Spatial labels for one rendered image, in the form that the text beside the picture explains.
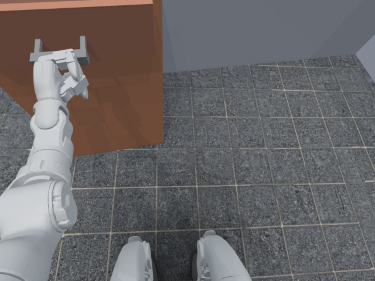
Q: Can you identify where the handle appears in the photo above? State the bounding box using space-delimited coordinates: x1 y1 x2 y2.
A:
30 36 90 66

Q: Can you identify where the cabinet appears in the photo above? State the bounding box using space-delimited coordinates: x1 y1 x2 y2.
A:
0 0 164 157

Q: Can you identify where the left robot shin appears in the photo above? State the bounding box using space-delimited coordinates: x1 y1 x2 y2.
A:
128 236 154 281

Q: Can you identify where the robot left hand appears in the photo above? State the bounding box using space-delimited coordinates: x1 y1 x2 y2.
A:
33 49 89 106

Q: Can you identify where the robot left thigh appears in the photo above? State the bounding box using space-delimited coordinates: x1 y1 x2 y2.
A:
110 241 152 281

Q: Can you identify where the left robot upper arm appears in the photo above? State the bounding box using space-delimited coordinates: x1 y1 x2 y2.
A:
0 180 77 281

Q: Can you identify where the drawer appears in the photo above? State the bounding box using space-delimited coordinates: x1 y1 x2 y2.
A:
0 0 156 69

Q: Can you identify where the left robot forearm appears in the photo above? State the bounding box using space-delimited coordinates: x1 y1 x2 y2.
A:
0 100 74 237

